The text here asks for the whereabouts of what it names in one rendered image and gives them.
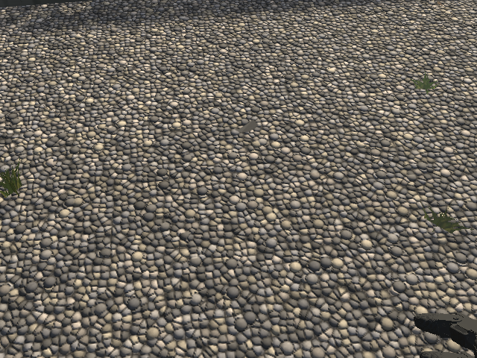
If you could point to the right robot hand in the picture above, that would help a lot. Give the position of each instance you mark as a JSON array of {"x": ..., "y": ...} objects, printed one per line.
[{"x": 459, "y": 327}]

